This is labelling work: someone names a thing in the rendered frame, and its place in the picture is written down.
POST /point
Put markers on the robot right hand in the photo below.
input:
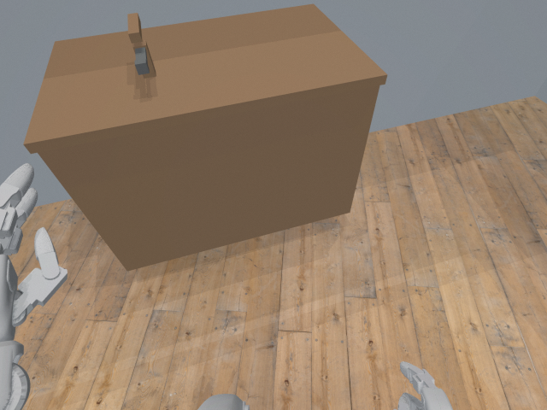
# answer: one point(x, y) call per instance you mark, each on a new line
point(432, 398)

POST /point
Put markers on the counter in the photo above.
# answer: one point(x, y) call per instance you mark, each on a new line
point(246, 125)

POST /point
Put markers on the robot left forearm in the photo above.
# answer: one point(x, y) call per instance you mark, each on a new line
point(14, 380)

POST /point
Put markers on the robot left hand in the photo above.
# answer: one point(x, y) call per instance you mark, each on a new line
point(17, 202)

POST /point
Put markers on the tap lever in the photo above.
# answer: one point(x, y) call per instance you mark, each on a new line
point(141, 63)

